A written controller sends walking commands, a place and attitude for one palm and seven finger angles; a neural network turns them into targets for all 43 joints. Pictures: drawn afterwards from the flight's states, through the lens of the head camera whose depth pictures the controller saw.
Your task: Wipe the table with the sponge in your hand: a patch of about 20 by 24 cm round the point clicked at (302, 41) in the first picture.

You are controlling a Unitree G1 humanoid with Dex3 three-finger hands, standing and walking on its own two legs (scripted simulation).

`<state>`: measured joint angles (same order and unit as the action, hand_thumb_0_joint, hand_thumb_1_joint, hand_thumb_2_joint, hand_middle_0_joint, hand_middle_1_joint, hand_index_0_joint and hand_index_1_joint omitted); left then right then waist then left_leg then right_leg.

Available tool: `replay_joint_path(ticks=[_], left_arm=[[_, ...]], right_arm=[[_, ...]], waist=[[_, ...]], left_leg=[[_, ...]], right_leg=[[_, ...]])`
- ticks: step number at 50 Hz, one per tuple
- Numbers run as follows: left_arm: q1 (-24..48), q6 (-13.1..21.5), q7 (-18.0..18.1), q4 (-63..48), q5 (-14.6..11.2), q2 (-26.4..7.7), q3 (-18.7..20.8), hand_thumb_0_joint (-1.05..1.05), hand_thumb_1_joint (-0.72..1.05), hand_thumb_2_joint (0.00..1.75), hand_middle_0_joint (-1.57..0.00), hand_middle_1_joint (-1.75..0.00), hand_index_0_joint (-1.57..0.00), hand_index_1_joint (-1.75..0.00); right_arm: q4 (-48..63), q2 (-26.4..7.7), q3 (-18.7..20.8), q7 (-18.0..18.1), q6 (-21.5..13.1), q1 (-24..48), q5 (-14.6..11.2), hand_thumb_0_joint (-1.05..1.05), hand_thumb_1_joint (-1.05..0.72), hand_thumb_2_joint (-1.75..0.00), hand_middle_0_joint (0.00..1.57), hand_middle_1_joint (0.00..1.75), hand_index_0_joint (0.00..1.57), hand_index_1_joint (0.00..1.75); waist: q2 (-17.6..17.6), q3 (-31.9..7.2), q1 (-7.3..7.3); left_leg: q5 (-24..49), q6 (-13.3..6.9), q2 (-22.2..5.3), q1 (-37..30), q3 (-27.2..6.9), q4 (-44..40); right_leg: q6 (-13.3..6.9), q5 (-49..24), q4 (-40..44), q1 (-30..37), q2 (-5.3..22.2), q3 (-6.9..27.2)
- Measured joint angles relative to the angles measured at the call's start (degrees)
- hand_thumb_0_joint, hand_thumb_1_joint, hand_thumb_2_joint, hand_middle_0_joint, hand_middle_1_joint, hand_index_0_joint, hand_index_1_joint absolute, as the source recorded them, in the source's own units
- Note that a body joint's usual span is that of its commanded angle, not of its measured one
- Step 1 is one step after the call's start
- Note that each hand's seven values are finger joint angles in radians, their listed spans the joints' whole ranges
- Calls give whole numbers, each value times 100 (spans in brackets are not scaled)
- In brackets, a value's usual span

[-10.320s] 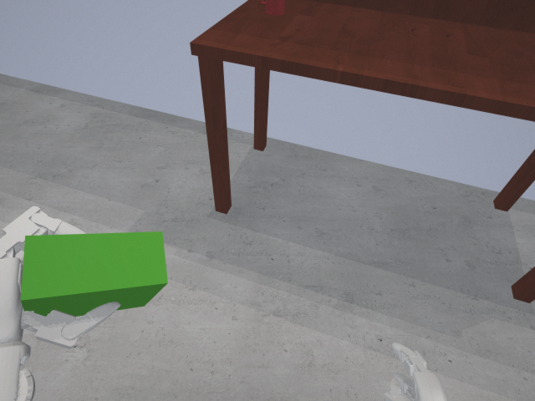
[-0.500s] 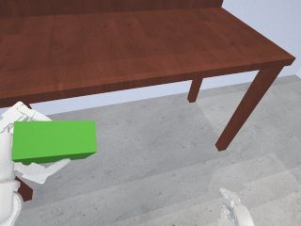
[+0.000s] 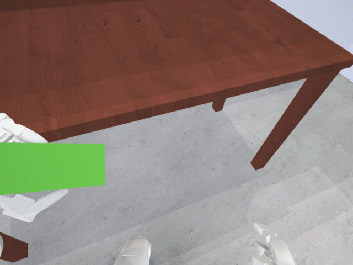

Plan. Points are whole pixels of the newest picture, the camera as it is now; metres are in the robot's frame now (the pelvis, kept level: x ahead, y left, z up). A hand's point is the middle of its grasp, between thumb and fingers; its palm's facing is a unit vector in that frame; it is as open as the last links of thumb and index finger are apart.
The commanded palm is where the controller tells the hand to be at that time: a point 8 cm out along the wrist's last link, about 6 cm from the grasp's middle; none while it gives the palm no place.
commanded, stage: shuffle to correct the standing spot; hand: left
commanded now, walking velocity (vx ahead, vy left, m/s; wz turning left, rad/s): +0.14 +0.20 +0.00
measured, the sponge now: (66, 167) +0.23 +0.20 +0.16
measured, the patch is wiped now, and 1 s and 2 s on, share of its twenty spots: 0.00 0.00 0.00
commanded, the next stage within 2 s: come to a stop and stand still in 0.64 s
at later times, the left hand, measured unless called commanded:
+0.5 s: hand out of the picture +0.29 +0.37 +0.19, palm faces +0.37 -0.78 -0.51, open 10.3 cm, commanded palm +0.24 +0.40 +0.19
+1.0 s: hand out of the picture +0.29 +0.47 +0.19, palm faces +0.47 -0.78 -0.41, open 10.3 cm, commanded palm +0.25 +0.49 +0.19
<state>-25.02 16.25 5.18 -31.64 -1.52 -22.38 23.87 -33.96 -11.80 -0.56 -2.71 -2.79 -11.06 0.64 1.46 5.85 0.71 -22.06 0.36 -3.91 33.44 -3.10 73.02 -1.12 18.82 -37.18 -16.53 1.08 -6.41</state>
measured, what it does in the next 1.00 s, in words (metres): steps to the left: left foot, then right foot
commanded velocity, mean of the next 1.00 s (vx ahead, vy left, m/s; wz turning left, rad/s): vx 0.05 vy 0.10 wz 0.00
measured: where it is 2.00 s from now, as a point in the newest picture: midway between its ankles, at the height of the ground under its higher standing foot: outside the picture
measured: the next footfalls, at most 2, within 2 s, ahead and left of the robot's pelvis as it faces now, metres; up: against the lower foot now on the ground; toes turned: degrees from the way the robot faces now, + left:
left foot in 0.14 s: +0.15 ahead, +0.23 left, +0.00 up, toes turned +4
right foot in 0.32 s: +0.09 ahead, +0.01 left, +0.00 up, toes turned -7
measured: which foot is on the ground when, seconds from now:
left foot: up 0.00-0.12, down 0.14-0.34, up 0.36-0.60, down 0.62-1.00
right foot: down 0.00-0.14, up 0.16-0.30, down 0.32-0.64, up 0.66-0.94, down 0.96-1.00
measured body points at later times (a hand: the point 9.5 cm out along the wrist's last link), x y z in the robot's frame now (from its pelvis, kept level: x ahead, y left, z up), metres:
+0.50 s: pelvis +0.08 +0.13 +0.01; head +0.11 +0.12 +0.46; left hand +0.26 +0.41 +0.21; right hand +0.23 -0.09 -0.10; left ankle +0.09 +0.26 -0.65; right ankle +0.05 +0.01 -0.72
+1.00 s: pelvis +0.09 +0.21 +0.01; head +0.09 +0.21 +0.46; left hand +0.26 +0.51 +0.21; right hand +0.26 +0.01 -0.07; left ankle +0.15 +0.30 -0.72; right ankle +0.10 +0.13 -0.72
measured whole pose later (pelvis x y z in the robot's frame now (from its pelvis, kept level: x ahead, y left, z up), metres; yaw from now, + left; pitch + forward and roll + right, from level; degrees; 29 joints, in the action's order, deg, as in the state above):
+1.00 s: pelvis +0.09 +0.21 +0.01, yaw +0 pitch -1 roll +0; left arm -24.9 9.5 8.0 -25.8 -1.6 -20.5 22.6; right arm -34.4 -9.2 -3.4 1.5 -6.5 -12.3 0.3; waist -0.8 1.2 1.9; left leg -11.4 -2.1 -1.4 17.9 7.3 30.2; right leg -2.7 15.4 -29.9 -13.3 -1.4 -6.4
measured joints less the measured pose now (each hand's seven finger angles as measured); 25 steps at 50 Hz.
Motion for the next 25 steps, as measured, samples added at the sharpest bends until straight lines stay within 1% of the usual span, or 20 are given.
replay_joint_path(ticks=[2, 3, 5, 6, 7, 8, 9, 10, 11, 12, 14, 16, 17, 18, 19, 21, 22, 23, 24, 25], left_arm=[[-94, -11, -12, -12, 9, -53, 70, -1, -52, 101, -70, -138, -72, -136], [-102, -33, -13, -22, 13, -73, 66, -1, -52, 101, -70, -138, -72, -136], [-100, -85, -6, -59, 25, -78, 20, -1, -52, 101, -70, -138, -72, -136], [-111, -110, -5, -98, 31, -73, -2, -1, -52, 101, -70, -138, -72, -136], [-104, -128, -10, -147, 36, -91, -5, -1, -52, 101, -70, -138, -72, -136], [-14, -124, -12, -129, 40, -166, 35, -1, -52, 101, -70, -138, -72, -136], [96, -110, -6, -68, 58, -246, 88, -1, -52, 101, -70, -138, -72, -136], [190, -84, 1, 29, 72, -327, 155, -1, -52, 101, -70, -138, -72, -136], [263, -80, 11, 130, 76, -389, 211, -1, -52, 101, -70, -138, -72, -136], [318, -103, 24, 214, 75, -414, 247, -1, -52, 101, -70, -138, -72, -136], [377, -189, 57, 293, 58, -355, 256, -1, -52, 101, -70, -138, -72, -136], [319, -266, 106, 224, 39, -246, 218, -1, -52, 101, -70, -138, -72, -136], [280, -276, 117, 173, 59, -135, 137, -1, -52, 101, -70, -138, -72, -136], [212, -273, 118, 116, 74, -50, 40, -1, -52, 101, -70, -138, -72, -136], [139, -258, 110, 77, 63, 5, -62, -1, -52, 101, -70, -138, -72, -136], [-49, -224, 96, 47, 16, 61, -180, -1, -52, 101, -70, -138, -72, -136], [-166, -191, 101, 73, 0, 60, -177, -1, -52, 101, -70, -138, -72, -136], [-277, -154, 114, 127, 5, 39, -146, -1, -52, 101, -70, -138, -72, -136], [-367, -122, 132, 207, 21, 4, -98, -1, -52, 101, -70, -138, -72, -136], [-417, -110, 151, 296, 32, -40, -43, -1, -52, 101, -70, -138, -72, -136]], right_arm=[[27, 6, 18, 55, 1, -19, -14, 2, -90, -89, 21, 30, 21, 30], [35, -5, 36, 94, -42, -45, -18, 2, -90, -89, 21, 30, 21, 30], [67, -78, 87, 201, -173, -118, -23, 2, -90, -89, 21, 30, 21, 30], [119, -147, 124, 260, -243, -169, -31, 1, -90, -89, 21, 30, 21, 30], [174, -205, 181, 314, -312, -208, -45, 1, -90, -89, 21, 30, 21, 30], [155, -153, 245, 364, -357, -166, -62, 1, -90, -89, 20, 30, 20, 30], [122, -58, 280, 390, -377, -109, -80, 1, -90, -89, 20, 30, 20, 30], [83, 52, 274, 408, -402, -52, -90, 1, -90, -89, 20, 30, 20, 30], [61, 156, 240, 412, -425, -14, -91, 1, -90, -89, 20, 30, 20, 30], [59, 242, 197, 397, -446, 1, -96, 1, -90, -89, 20, 30, 20, 30], [85, 349, 96, 338, -493, -15, -122, 1, -90, -89, 20, 30, 20, 30], [134, 369, -19, 283, -532, -65, -146, 1, -90, -89, 20, 30, 20, 30], [136, 316, -50, 258, -535, -79, -148, 1, -90, -89, 20, 30, 20, 30], [88, 271, -67, 233, -502, -83, -139, 1, -90, -89, 20, 30, 20, 30], [10, 228, -80, 212, -454, -95, -115, 1, -90, -89, 21, 30, 20, 30], [-175, 156, -95, 157, -340, -111, -100, 1, -90, -89, 21, 30, 21, 30], [-240, 127, -102, 152, -283, -117, -91, 1, -90, -89, 21, 30, 21, 30], [-277, 101, -102, 158, -235, -124, -81, 1, -90, -89, 21, 30, 21, 30], [-292, 77, -94, 170, -194, -132, -73, 1, -90, -89, 21, 30, 21, 30], [-287, 56, -77, 185, -164, -136, -75, 2, -90, -89, 21, 30, 21, 30]], waist=[[126, 16, -4], [186, 41, 1], [218, 76, 0], [156, 63, -15], [72, 36, -35], [122, 82, -43], [190, 128, -16], [255, 155, 16], [289, 157, 19], [289, 143, 9], [223, 97, -14], [134, 20, -18], [-34, 13, -61], [-153, -6, -105], [-216, -42, -131], [-208, -132, -98], [-175, -175, -76], [-135, -207, -57], [-91, -224, -39], [-34, -215, -15]], left_leg=[[451, 3, -268, -58, 8, -1135], [664, -1, -329, -221, 77, -1770], [921, 0, -325, -696, 276, -2923], [945, -7, -291, -952, 363, -3384], [924, 49, -255, -1112, 390, -3640], [838, 170, -160, -1074, 447, -3472], [741, 220, -90, -1044, 521, -3295], [675, 221, -45, -1047, 598, -3214], [644, 198, -16, -1052, 645, -3192], [636, 170, 5, -1056, 667, -3197], [623, 119, 43, -1063, 692, -3219], [547, 94, 99, -1029, 743, -3144], [472, 69, 84, -993, 686, -3033], [203, 61, 118, -909, 628, -2737], [0, 90, 196, -769, 576, -2253], [-151, 172, 341, -503, 550, -1277], [-134, 203, 359, -397, 565, -944], [-104, 215, 340, -323, 581, -791], [-71, 210, 297, -290, 592, -838], [-51, 193, 242, -324, 610, -1111]], right_leg=[[111, -33, 129, 77, 159, 134], [184, -13, 141, 119, 263, 196], [347, 110, 34, 179, 463, 300], [423, 227, -118, 163, 531, 337], [448, 390, -363, 90, 583, 369], [411, 611, -747, -29, 650, 487], [359, 901, -1232, -195, 617, 626], [324, 1152, -1697, -371, 536, 690], [299, 1323, -2004, -506, 446, 643], [280, 1387, -2121, -583, 355, 533], [261, 1253, -1792, -545, 198, 260], [206, 695, -845, -274, 83, 58], [44, 454, -675, -187, 34, -7], [-68, 442, -651, -137, 40, -59], [-116, 486, -599, -76, 83, -92], [-78, 486, -349, 70, 201, -50], [-30, 429, -185, 137, 258, -5], [33, 350, -17, 198, 311, 39], [83, 275, 134, 251, 364, 78], [133, 217, 247, 296, 424, 120]])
